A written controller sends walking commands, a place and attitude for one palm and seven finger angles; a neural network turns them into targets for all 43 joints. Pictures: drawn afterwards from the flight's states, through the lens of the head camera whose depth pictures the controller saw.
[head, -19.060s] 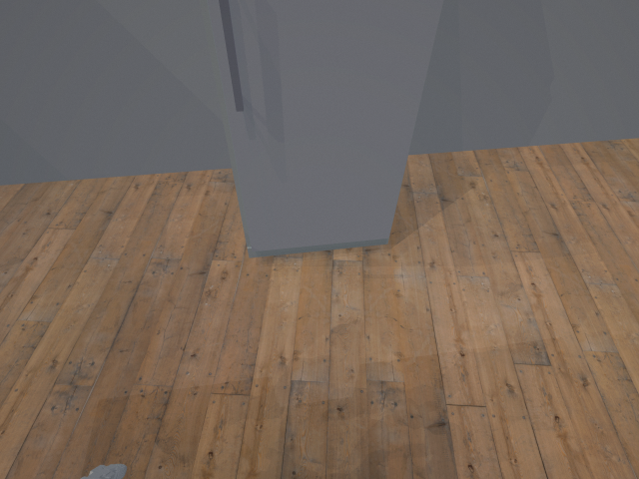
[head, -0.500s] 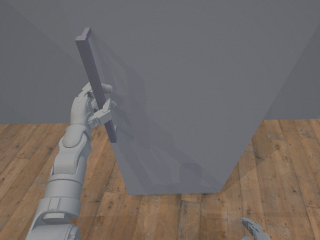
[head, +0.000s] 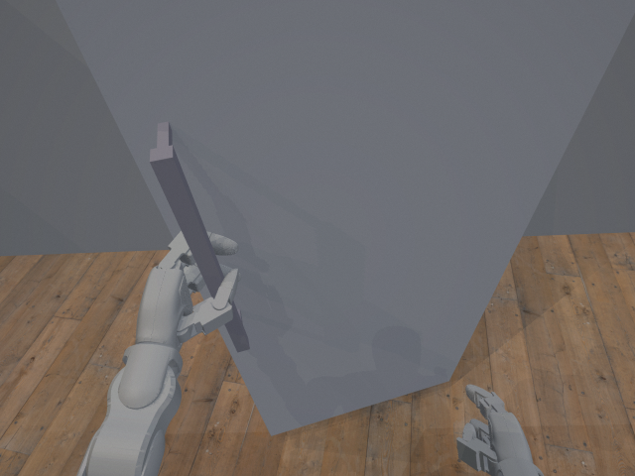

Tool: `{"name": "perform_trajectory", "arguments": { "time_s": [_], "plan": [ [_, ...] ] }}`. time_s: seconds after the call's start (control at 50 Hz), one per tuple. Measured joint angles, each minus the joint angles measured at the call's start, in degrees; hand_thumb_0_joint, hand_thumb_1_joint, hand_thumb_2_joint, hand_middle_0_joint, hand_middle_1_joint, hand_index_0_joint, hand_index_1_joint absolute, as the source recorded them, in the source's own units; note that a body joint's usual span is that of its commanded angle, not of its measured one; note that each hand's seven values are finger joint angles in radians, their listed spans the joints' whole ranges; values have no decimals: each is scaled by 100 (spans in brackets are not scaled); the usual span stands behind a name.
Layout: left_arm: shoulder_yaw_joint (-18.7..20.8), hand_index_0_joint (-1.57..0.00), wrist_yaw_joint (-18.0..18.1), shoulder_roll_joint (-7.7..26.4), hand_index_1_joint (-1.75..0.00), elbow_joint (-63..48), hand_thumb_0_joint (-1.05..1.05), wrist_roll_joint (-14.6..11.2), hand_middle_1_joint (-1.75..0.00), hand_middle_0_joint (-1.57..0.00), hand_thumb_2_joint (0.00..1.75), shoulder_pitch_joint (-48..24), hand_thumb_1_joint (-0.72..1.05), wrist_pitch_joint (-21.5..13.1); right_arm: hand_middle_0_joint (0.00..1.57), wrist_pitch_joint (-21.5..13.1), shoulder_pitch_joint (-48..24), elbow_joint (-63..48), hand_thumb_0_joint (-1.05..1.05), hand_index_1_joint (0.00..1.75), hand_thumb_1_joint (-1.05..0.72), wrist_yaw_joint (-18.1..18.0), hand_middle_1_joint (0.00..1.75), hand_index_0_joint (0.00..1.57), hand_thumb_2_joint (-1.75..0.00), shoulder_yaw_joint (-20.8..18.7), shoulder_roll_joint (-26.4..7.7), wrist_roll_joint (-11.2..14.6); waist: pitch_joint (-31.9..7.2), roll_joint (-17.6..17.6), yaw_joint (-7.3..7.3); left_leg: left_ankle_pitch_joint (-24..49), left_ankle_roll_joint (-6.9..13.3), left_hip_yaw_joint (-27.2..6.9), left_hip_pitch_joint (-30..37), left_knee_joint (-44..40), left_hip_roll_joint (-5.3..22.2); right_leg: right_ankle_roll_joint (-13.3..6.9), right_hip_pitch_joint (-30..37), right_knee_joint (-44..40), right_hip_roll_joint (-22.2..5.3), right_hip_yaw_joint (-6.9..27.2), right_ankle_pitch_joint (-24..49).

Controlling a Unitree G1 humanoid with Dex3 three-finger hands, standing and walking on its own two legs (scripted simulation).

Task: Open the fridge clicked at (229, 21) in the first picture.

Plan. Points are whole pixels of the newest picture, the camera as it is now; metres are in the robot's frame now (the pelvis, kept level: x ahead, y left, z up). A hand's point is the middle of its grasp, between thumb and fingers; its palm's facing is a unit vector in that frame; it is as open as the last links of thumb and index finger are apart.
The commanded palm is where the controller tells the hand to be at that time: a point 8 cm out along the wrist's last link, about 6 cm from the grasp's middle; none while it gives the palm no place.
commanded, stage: walk backward, drawing the door open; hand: left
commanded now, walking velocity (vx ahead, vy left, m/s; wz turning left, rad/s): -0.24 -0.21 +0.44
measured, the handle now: (212, 262) +0.33 +0.14 +0.12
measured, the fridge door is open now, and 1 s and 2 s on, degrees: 15 45 68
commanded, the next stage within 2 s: stop walking and hold the door back in 1.70 s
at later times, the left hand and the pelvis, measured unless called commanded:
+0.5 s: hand (290, 432) +0.15 +0.03 +0.12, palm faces +0.05 -0.98 -0.18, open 6.1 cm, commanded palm +0.12 +0.08 +0.13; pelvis -0.11 -0.08 -0.01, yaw +7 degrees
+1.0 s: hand out of the picture +0.09 -0.06 +0.12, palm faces +0.37 -0.92 -0.15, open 6.2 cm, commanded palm +0.04 -0.02 +0.13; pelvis -0.11 -0.25 -0.02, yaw +34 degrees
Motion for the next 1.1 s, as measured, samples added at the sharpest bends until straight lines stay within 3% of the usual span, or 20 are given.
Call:
{"name": "perform_trajectory", "arguments": {
  "time_s": [0.16, 0.34, 0.44, 0.54, 0.58, 0.6, 0.62, 0.66, 0.72, 0.78, 0.84, 0.86, 0.88, 0.9, 0.94, 0.98, 1.0, 1.02, 1.06, 1.1],
  "plan": [
    [-71, -34, 148, -79, -138, -133, -2, 97, -137, -40, 72, 149, 68, -14, 20, 53, 23, -101, 1, 30, -91, 55, 30, 20, -90, 100, 193, -32, 107, 8, -124, 429, -99, -121, -186, -171, 13, -137, -179, -68, 22, -120, 197],
    [-176, -33, 173, -117, -137, -495, -2, 132, -137, -39, 72, 357, 68, -2, 20, -151, 284, 208, 1, 30, -90, -19, 30, 20, -90, -24, 202, 4, 226, 34, -225, 913, -254, -434, -548, -312, 150, -355, -544, -1, 164, -424, 468],
    [-280, -34, 178, -142, -137, -821, -1, 194, -138, -41, 72, 486, 68, 83, 20, -345, 341, 517, 1, 30, -90, -108, 30, 20, -90, -178, 133, 25, 306, 8, -240, 276, -102, -688, -959, 350, 113, -621, -741, 190, 223, -608, 508],
    [-572, -33, 11, -171, -137, -909, -1, 346, -139, -43, 74, 267, 67, 124, 20, -655, 520, 760, 2, 30, -91, -238, 29, 20, -90, -310, 60, -44, 339, -37, -402, -599, -57, -117, -1317, 2266, 23, -799, -882, 559, 134, -1142, 345],
    [-700, -32, -46, -173, -136, -983, -1, 388, -139, -43, 75, 116, 67, 102, 20, -826, 601, 726, 2, 30, -91, -264, 29, 20, -90, -274, 66, -83, 395, -110, -418, -468, -3, 96, -965, 1851, 20, -841, -1031, 839, 91, -1343, 240],
    [-731, -31, -62, -156, -136, -1042, -1, 361, -139, -44, 75, 43, 67, 52, 20, -945, 615, 673, 2, 30, -91, -258, 29, 20, -90, -259, 83, -111, 422, -143, -429, -497, 80, 38, -829, 1464, 12, -666, -1282, 1253, 102, -1287, -6],
    [-731, -31, -77, -82, -136, -1018, -1, 372, -139, -44, 76, -64, 68, -55, 20, -1037, 559, 692, 2, 30, -91, -231, 29, 20, -90, -256, 182, -159, 560, -317, -443, -497, 116, 27, -855, 1464, -79, -404, -1545, 1924, 103, -912, -260],
    [-735, -32, -131, 5, -136, -917, -1, 418, -139, -44, 76, -188, 67, -192, 20, -1125, 510, 738, 2, 30, -91, -144, 29, 20, -90, -224, 324, -252, 784, -422, -502, -195, 71, -203, -849, 1280, -156, -77, -1940, 3249, 261, -219, -463],
    [-858, -33, -241, 24, -137, -825, -1, 520, -139, -45, 75, -288, 66, -234, 20, -1169, 455, 855, 2, 30, -91, 33, 29, 20, -90, -181, 365, -226, 941, -140, -452, 399, -65, -785, -854, 629, 23, 83, -2054, 3865, 396, 281, -358],
    [-1049, -33, -275, -84, -136, -813, 0, 507, -140, -45, 76, -280, 67, -221, 20, -1191, 437, 903, 2, 30, -90, 164, 30, 20, -90, -180, 362, -126, 876, 85, -240, 822, -268, -1221, -921, 13, 282, 94, -1314, 2352, 313, 485, -480],
    [-1046, -33, -255, -12, -136, -998, 0, 468, -139, -45, 78, -182, 66, -239, 20, -1256, 374, 867, 2, 30, -90, 215, 30, 21, -90, -200, 460, -27, 655, -108, -81, 986, -432, -1532, -1177, -117, 220, 51, -197, 285, 147, 448, -347],
    [-957, -32, -231, 20, -137, -1086, 0, 453, -139, -45, 78, -149, 65, -282, 20, -1269, 270, 857, 2, 30, -90, 227, 30, 21, -90, -202, 479, 2, 614, -213, -21, 941, -468, -1557, -1311, 22, 176, 16, -31, -34, 85, 366, -311],
    [-881, -32, -198, -46, -137, -1102, 0, 425, -139, -45, 79, -136, 65, -332, 20, -1258, 85, 875, 2, 30, -90, 230, 30, 21, -90, -238, 409, 21, 707, -61, -33, 847, -388, -1685, -1403, 219, 256, -13, -47, 64, 205, 226, -352],
    [-834, -33, -185, -106, -137, -1098, 0, 374, -139, -45, 79, -116, 66, -346, 20, -1249, -55, 894, 2, 30, -90, 204, 30, 21, -90, -298, 346, 50, 792, 75, -115, 596, -291, -1676, -1511, 541, 291, -54, -28, 212, 280, 53, -408],
    [-841, -33, -235, -169, -138, -1046, 0, 343, -139, -45, 80, -101, 65, -298, 20, -1256, -152, 930, 2, 30, -90, 70, 30, 21, -90, -418, 256, 101, 823, 106, -215, -245, -160, -1132, -1718, 1667, 192, -153, 63, 435, 217, -280, -569],
    [-877, -33, -332, -194, -138, -1007, 0, 372, -140, -45, 80, -92, 65, -292, 20, -1298, -150, 900, 2, 30, -90, -83, 30, 20, -90, -451, 189, 83, 770, -54, -186, -679, -76, -480, -1676, 2348, 65, -253, 68, 659, 65, -503, -744],
    [-861, -33, -365, -210, -139, -1022, 0, 368, -140, -45, 80, -70, 65, -325, 20, -1338, -149, 839, 2, 30, -91, -136, 30, 20, -90, -427, 160, 60, 745, -159, -152, -593, -19, -209, -1478, 2147, 8, -312, -64, 947, -20, -574, -824],
    [-820, -33, -372, -251, -139, -1076, 0, 341, -140, -45, 81, -27, 65, -379, 20, -1392, -161, 731, 2, 30, -91, -162, 30, 20, -90, -387, 103, 29, 715, -153, -99, 229, 145, -138, -1165, 1562, 31, -307, -381, 1516, -19, -617, -807],
    [-652, -33, -326, -178, -139, -1051, 0, 298, -140, -45, 81, -156, 65, -579, 20, -1473, -329, 649, 2, 30, -91, -109, 29, 20, -90, -405, 180, -74, 926, -295, -96, 17, -39, -291, -890, 1144, 64, -51, -1096, 3033, 131, -305, -1212],
    [-448, -33, -296, -81, -139, -957, 0, 344, -140, -45, 82, -320, 65, -667, 20, -1420, -443, 591, 1, 30, -91, 13, 29, 20, -90, -378, 268, -147, 1197, -400, -109, 87, -245, -574, -814, 946, 110, 67, -1651, 3949, 348, 79, -1416]
  ]
}}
